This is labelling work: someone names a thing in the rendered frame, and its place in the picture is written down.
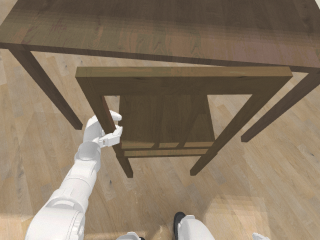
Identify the table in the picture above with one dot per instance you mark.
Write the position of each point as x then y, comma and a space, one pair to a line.
228, 33

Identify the left robot forearm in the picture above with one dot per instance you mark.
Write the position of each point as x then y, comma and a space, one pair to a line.
78, 184

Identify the chair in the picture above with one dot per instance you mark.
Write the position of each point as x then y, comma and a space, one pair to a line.
165, 110

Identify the left robot upper arm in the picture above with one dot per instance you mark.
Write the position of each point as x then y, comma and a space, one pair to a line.
58, 224

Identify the robot left shin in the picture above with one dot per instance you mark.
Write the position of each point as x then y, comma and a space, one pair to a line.
132, 233

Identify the right robot foot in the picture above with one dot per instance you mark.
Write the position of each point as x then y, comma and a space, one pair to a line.
177, 219

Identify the left robot hand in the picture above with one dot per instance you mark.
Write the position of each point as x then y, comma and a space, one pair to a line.
95, 133

